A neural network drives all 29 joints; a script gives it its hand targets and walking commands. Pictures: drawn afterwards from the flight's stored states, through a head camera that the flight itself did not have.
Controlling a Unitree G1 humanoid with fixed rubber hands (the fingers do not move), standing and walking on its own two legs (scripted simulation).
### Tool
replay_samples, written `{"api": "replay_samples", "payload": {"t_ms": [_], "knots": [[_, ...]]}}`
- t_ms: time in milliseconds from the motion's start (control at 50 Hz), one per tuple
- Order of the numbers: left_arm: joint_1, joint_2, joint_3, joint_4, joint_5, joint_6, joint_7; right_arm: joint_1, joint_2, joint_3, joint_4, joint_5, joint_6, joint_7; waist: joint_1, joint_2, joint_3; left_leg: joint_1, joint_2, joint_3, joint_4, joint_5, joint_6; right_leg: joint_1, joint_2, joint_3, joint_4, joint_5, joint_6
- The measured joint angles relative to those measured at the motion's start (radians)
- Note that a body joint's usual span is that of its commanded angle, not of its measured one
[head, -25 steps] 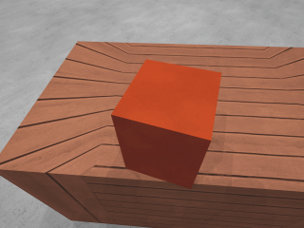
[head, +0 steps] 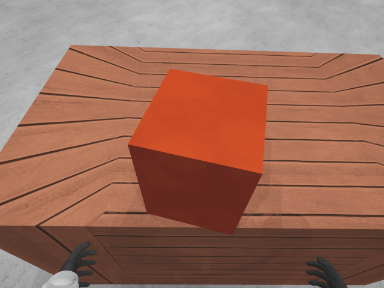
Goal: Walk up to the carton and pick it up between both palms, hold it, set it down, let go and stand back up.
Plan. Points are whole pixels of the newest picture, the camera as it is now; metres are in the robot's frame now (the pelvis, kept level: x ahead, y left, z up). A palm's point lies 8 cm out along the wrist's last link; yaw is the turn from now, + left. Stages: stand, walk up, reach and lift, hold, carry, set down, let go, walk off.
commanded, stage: reach and lift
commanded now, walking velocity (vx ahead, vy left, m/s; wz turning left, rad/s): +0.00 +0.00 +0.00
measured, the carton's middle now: (202, 155) +0.37 +0.00 +0.08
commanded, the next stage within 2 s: none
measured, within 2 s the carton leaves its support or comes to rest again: neither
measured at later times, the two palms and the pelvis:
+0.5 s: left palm (60, 278) +0.15 +0.26 -0.03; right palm (318, 284) +0.15 -0.23 -0.03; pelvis +0.01 +0.01 +0.01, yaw +0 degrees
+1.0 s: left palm (47, 274) +0.15 +0.26 +0.02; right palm (315, 281) +0.14 -0.20 +0.02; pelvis +0.01 +0.01 +0.01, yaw +1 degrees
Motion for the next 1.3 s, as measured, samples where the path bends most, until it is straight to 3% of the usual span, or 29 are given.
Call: {"api": "replay_samples", "payload": {"t_ms": [160, 360, 700, 1000, 1300], "knots": [[0.091, 0.014, -0.029, -0.065, -0.088, -0.083, 0.009, 0.071, 0.058, -0.009, -0.14, -0.004, 0.003, -0.016, 0.016, 0.017, -0.017, 0.004, -0.009, 0.015, -0.065, 0.035, 0.008, 0.002, -0.006, 0.011, -0.07, 0.041, 0.008], [0.146, -0.006, -0.057, -0.167, -0.131, -0.145, 0.004, 0.127, 0.142, -0.012, -0.31, -0.011, 0.039, -0.059, 0.031, 0.035, -0.031, 0.065, -0.018, 0.018, -0.134, 0.063, 0.015, 0.071, -0.013, 0.011, -0.154, 0.079, 0.015], [0.254, 0.037, -0.064, -0.327, -0.211, -0.238, -0.026, 0.308, 0.195, -0.013, -0.621, 0.046, 0.105, -0.121, 0.046, 0.037, -0.037, 0.104, -0.007, 0.013, -0.176, 0.075, 0.005, 0.116, -0.002, 0.002, -0.206, 0.093, 0.005], [0.33, 0.096, -0.069, -0.455, -0.291, -0.351, -0.068, 0.403, 0.247, 0.032, -0.818, 0.07, 0.087, -0.194, 0.039, 0.046, -0.042, 0.086, -0.015, -0.013, -0.141, 0.059, 0.013, 0.126, -0.01, -0.018, -0.206, 0.087, 0.012], [0.409, 0.123, -0.128, -0.613, -0.349, -0.459, -0.056, 0.492, 0.263, 0.057, -0.972, 0.1, 0.056, -0.225, 0.047, 0.047, -0.031, 0.064, -0.021, -0.032, -0.105, 0.05, 0.018, 0.117, -0.01, -0.017, -0.185, 0.08, 0.008]]}}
